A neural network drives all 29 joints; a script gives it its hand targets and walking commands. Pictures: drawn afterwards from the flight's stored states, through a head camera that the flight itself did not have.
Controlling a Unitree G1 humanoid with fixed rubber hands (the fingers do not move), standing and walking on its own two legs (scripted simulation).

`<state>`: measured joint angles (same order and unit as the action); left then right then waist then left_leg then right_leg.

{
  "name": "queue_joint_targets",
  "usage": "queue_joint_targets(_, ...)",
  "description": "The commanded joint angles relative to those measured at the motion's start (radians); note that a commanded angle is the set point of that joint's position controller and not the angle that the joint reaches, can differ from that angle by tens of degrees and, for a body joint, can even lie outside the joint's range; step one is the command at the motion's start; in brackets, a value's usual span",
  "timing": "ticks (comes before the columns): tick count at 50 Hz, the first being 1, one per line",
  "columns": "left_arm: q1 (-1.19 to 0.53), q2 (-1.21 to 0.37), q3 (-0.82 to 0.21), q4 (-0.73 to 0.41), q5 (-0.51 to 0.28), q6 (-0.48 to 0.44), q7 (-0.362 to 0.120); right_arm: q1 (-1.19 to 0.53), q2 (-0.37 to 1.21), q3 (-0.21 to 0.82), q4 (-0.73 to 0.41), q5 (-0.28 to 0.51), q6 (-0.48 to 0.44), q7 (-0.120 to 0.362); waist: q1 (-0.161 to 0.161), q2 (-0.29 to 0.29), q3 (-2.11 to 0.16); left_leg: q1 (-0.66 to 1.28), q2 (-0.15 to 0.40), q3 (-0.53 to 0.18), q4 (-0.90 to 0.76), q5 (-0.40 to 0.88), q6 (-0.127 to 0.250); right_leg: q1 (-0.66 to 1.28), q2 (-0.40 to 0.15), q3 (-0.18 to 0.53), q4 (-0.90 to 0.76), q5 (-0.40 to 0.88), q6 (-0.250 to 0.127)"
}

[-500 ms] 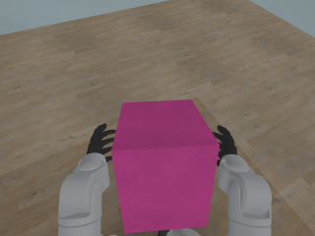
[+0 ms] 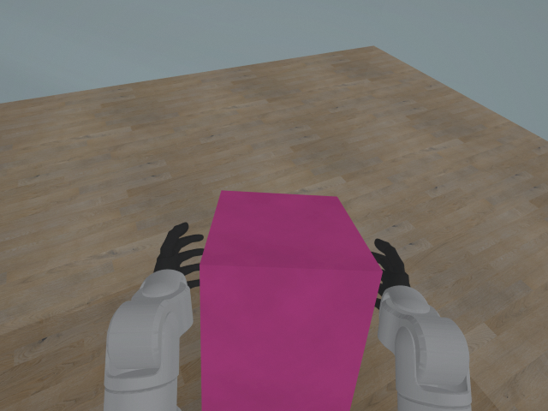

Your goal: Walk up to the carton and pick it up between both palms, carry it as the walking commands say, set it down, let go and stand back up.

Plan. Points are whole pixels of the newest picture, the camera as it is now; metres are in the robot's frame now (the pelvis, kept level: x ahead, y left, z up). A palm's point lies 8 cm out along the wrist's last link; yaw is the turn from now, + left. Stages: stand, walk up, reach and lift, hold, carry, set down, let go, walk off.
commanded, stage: carry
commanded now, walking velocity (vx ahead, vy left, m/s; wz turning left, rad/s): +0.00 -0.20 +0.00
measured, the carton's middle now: (278, 293) +0.31 +0.02 +0.01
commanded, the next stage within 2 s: none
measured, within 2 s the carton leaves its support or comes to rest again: neither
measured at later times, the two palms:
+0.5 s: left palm out of the picture +0.11 +0.02 +0.07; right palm out of the picture +0.12 -0.26 +0.07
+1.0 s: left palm out of the picture -0.02 -0.08 +0.09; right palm out of the picture -0.01 -0.36 +0.08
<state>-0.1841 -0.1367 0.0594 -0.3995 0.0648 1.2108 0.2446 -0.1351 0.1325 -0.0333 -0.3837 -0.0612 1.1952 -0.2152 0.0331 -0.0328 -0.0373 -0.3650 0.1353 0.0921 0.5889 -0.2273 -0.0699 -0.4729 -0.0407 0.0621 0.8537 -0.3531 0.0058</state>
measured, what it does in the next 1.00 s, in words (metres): walks backwards: right foot, then left foot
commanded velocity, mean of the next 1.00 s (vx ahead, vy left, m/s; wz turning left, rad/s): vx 0.00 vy -0.20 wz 0.00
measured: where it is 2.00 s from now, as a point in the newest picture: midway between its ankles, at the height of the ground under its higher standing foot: outside the picture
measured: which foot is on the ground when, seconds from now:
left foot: down 0.00-0.10, up 0.12-0.26, down 0.28-0.52, up 0.54-0.72, down 0.74-1.00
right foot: up 0.00-0.04, down 0.06-0.34, up 0.36-0.46, down 0.48-0.78, up 0.80-1.00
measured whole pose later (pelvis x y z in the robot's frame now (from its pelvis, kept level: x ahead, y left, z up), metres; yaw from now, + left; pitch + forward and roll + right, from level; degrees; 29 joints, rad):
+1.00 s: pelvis -0.29 -0.25 -0.01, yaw +2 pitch +3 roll +0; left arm -0.20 -0.14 0.08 -0.40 0.06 1.20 0.25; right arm -0.17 0.14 -0.03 -0.38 -0.07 1.22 -0.22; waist 0.04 -0.03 -0.05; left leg -0.50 0.15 0.10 0.68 -0.22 -0.06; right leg -0.47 -0.04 0.00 0.80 -0.39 -0.03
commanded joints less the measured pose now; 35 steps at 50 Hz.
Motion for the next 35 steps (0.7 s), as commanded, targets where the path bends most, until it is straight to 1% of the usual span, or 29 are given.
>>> queue_joint_targets(1, -0.285, -0.959, -0.577, 0.076, -0.345, 0.005, -0.255, -0.385, 0.872, 0.503, -0.091, 0.280, -0.007, 0.185, -0.031, 0.130, -0.402, 0.067, 0.115, -0.067, 0.037, 0.237, 0.061, 0.340, -0.015, -0.062, -0.409, 0.109, -0.027)
queue_joint_targets(2, -0.313, -0.955, -0.589, 0.052, -0.350, 0.002, -0.261, -0.419, 0.877, 0.512, -0.119, 0.282, -0.008, 0.188, -0.034, -0.034, -0.388, -0.069, 0.051, -0.011, 0.099, 0.073, 0.005, 0.406, -0.153, 0.100, -0.377, 0.376, -0.064)
queue_joint_targets(3, -0.329, -0.947, -0.582, 0.075, -0.358, 0.010, -0.264, -0.418, 0.881, 0.504, -0.091, 0.269, -0.001, 0.190, -0.040, -0.158, -0.348, -0.184, 0.002, 0.032, 0.157, -0.203, -0.022, 0.427, -0.232, 0.168, -0.350, 0.632, -0.114)
queue_joint_targets(4, -0.379, -0.968, -0.584, 0.044, -0.363, 0.005, -0.264, -0.468, 0.912, 0.528, -0.102, 0.287, 0.004, 0.199, -0.038, -0.192, -0.344, -0.162, -0.019, 0.018, 0.204, -0.326, -0.010, 0.338, -0.254, 0.157, -0.364, 0.645, -0.160)
queue_joint_targets(5, -0.373, -0.966, -0.560, 0.059, -0.339, 0.002, -0.262, -0.510, 0.913, 0.548, -0.107, 0.298, 0.005, 0.207, -0.034, -0.176, -0.304, -0.145, -0.040, 0.014, 0.240, -0.331, 0.012, 0.265, -0.216, 0.107, -0.375, 0.633, -0.165)
queue_joint_targets(6, -0.402, -0.995, -0.550, 0.035, -0.332, -0.009, -0.260, -0.590, 0.949, 0.566, -0.126, 0.332, 0.001, 0.217, -0.027, -0.142, -0.275, -0.114, -0.048, 0.009, 0.287, -0.325, 0.019, 0.178, -0.216, 0.099, -0.416, 0.483, -0.172)
queue_joint_targets(7, -0.453, -1.012, -0.570, -0.042, -0.344, -0.026, -0.259, -0.618, 0.984, 0.590, -0.165, 0.354, -0.007, 0.223, -0.027, -0.118, -0.287, -0.102, -0.055, 0.001, 0.309, -0.314, 0.033, 0.169, -0.204, 0.096, -0.418, 0.444, -0.169)
queue_joint_targets(9, -0.488, -1.034, -0.544, -0.100, -0.336, -0.045, -0.255, -0.736, 1.029, 0.632, -0.232, 0.414, -0.016, 0.234, -0.021, -0.189, -0.259, -0.110, -0.047, -0.006, 0.360, -0.288, 0.051, 0.093, -0.210, 0.107, -0.498, 0.149, -0.172)
queue_joint_targets(10, -0.500, -1.055, -0.544, -0.113, -0.341, -0.043, -0.252, -0.717, 1.055, 0.627, -0.227, 0.419, -0.015, 0.236, -0.029, -0.193, -0.276, -0.072, -0.038, -0.004, 0.276, -0.243, 0.068, 0.080, -0.188, 0.059, -0.503, 0.016, -0.162)
queue_joint_targets(11, -0.485, -1.044, -0.525, -0.112, -0.326, -0.046, -0.244, -0.715, 1.060, 0.637, -0.219, 0.432, -0.012, 0.243, -0.035, -0.224, -0.310, -0.013, -0.051, 0.033, 0.158, -0.185, 0.070, 0.083, -0.172, 0.031, -0.504, -0.032, -0.150)
queue_joint_targets(12, -0.482, -1.043, -0.524, -0.106, -0.319, -0.043, -0.239, -0.730, 1.059, 0.636, -0.234, 0.439, -0.015, 0.242, -0.050, -0.213, -0.338, 0.051, -0.049, 0.032, 0.050, -0.102, 0.076, 0.078, -0.152, -0.012, -0.470, -0.055, -0.131)
queue_joint_targets(13, -0.461, -1.045, -0.514, -0.075, -0.312, -0.041, -0.233, -0.749, 1.045, 0.630, -0.250, 0.440, -0.016, 0.237, -0.050, -0.170, -0.381, 0.130, -0.054, 0.040, -0.033, -0.088, 0.081, 0.052, -0.111, -0.043, -0.428, -0.088, -0.099)
queue_joint_targets(14, -0.461, -1.047, -0.521, -0.087, -0.317, -0.043, -0.229, -0.737, 1.049, 0.619, -0.253, 0.440, -0.022, 0.237, -0.058, -0.045, -0.394, 0.186, 0.022, -0.070, -0.159, -0.089, 0.099, 0.039, -0.082, -0.073, -0.317, -0.025, -0.071)
queue_joint_targets(15, -0.491, -1.060, -0.549, -0.130, -0.335, -0.046, -0.228, -0.709, 1.048, 0.600, -0.248, 0.433, -0.031, 0.234, -0.065, 0.255, -0.390, 0.138, 0.241, -0.408, -0.307, -0.204, 0.165, -0.050, 0.030, -0.143, -0.119, -0.091, -0.028)
queue_joint_targets(16, -0.500, -1.047, -0.584, -0.130, -0.341, -0.041, -0.233, -0.642, 1.047, 0.585, -0.213, 0.406, -0.035, 0.236, -0.057, 0.369, -0.388, -0.018, 0.320, -0.550, -0.376, -0.363, 0.232, 0.016, 0.071, -0.059, 0.104, -0.135, -0.029)
queue_joint_targets(17, -0.501, -1.078, -0.602, -0.091, -0.356, -0.033, -0.241, -0.626, 1.048, 0.571, -0.196, 0.381, -0.039, 0.231, -0.041, 0.398, -0.351, -0.170, 0.305, -0.465, -0.395, -0.517, 0.208, 0.105, 0.028, 0.003, 0.210, -0.116, -0.059)
queue_joint_targets(18, -0.541, -1.094, -0.633, -0.145, -0.379, -0.047, -0.245, -0.661, 1.063, 0.583, -0.232, 0.397, -0.054, 0.235, -0.020, 0.341, -0.350, -0.250, 0.274, -0.315, -0.365, -0.464, 0.144, 0.192, -0.016, 0.006, 0.195, -0.053, -0.073)
queue_joint_targets(19, -0.537, -1.100, -0.627, -0.145, -0.382, -0.052, -0.244, -0.657, 1.066, 0.577, -0.234, 0.398, -0.060, 0.232, -0.010, 0.309, -0.410, -0.141, 0.220, -0.190, -0.283, -0.300, 0.080, 0.193, -0.017, -0.031, 0.040, -0.025, -0.089)
queue_joint_targets(21, -0.477, -1.095, -0.625, -0.127, -0.389, -0.046, -0.248, -0.623, 1.036, 0.569, -0.253, 0.392, -0.059, 0.227, -0.018, 0.266, -0.455, -0.027, 0.137, -0.071, -0.097, -0.100, 0.055, 0.191, -0.010, -0.056, -0.214, 0.008, -0.090)
queue_joint_targets(22, -0.490, -1.094, -0.628, -0.132, -0.387, -0.043, -0.243, -0.597, 1.020, 0.564, -0.234, 0.383, -0.050, 0.222, -0.027, 0.176, -0.473, 0.024, 0.080, -0.031, -0.001, -0.077, 0.049, 0.195, 0.011, -0.047, -0.324, -0.016, -0.108)
queue_joint_targets(23, -0.482, -1.062, -0.625, -0.119, -0.373, -0.035, -0.240, -0.562, 1.009, 0.558, -0.201, 0.368, -0.043, 0.217, -0.032, 0.019, -0.434, -0.030, 0.022, 0.015, 0.107, -0.077, 0.036, 0.190, -0.077, 0.076, -0.450, -0.003, -0.127)
queue_joint_targets(24, -0.458, -1.044, -0.622, -0.084, -0.368, -0.028, -0.243, -0.559, 0.984, 0.551, -0.200, 0.349, -0.040, 0.209, -0.037, -0.115, -0.409, -0.129, -0.023, 0.062, 0.232, -0.190, 0.017, 0.215, -0.198, 0.201, -0.451, 0.101, -0.158)
queue_joint_targets(25, -0.396, -1.025, -0.610, -0.039, -0.363, -0.017, -0.248, -0.509, 0.945, 0.537, -0.153, 0.326, -0.026, 0.204, -0.032, -0.198, -0.392, -0.153, -0.049, 0.052, 0.272, -0.279, 0.014, 0.168, -0.253, 0.220, -0.484, 0.015, -0.193)
queue_joint_targets(26, -0.306, -1.027, -0.585, 0.018, -0.343, -0.011, -0.258, -0.486, 0.942, 0.548, -0.157, 0.312, -0.021, 0.205, -0.021, -0.204, -0.373, -0.164, -0.075, 0.013, 0.433, -0.294, 0.008, 0.069, -0.282, 0.253, -0.553, -0.041, -0.227)
queue_joint_targets(27, -0.307, -1.018, -0.572, 0.045, -0.337, -0.008, -0.263, -0.498, 0.949, 0.539, -0.129, 0.301, -0.013, 0.208, -0.017, -0.200, -0.351, -0.131, -0.084, -0.021, 0.582, -0.302, 0.019, -0.026, -0.275, 0.248, -0.600, -0.180, -0.230)
queue_joint_targets(28, -0.361, -1.041, -0.591, -0.008, -0.353, -0.024, -0.269, -0.563, 0.986, 0.558, -0.158, 0.322, -0.026, 0.212, -0.021, -0.151, -0.322, -0.141, -0.082, -0.064, 0.594, -0.263, 0.033, -0.017, -0.241, 0.198, -0.577, -0.104, -0.208)
queue_joint_targets(31, -0.479, -1.100, -0.600, -0.102, -0.369, -0.046, -0.267, -0.711, 1.016, 0.580, -0.273, 0.376, -0.048, 0.217, -0.027, -0.106, -0.377, -0.156, -0.059, -0.029, 0.440, -0.249, 0.059, 0.120, -0.197, 0.105, -0.489, 0.067, -0.175)
queue_joint_targets(34, -0.483, -1.094, -0.579, -0.149, -0.365, -0.055, -0.252, -0.695, 1.024, 0.590, -0.291, 0.404, -0.050, 0.221, -0.032, -0.147, -0.455, -0.005, -0.096, 0.042, 0.086, -0.202, 0.080, 0.188, -0.174, 0.049, -0.475, 0.026, -0.172)
queue_joint_targets(35, -0.480, -1.083, -0.580, -0.159, -0.371, -0.057, -0.245, -0.701, 1.015, 0.587, -0.297, 0.404, -0.052, 0.213, -0.038, -0.137, -0.484, 0.096, -0.116, 0.060, -0.058, -0.180, 0.091, 0.183, -0.156, 0.057, -0.480, -0.005, -0.133)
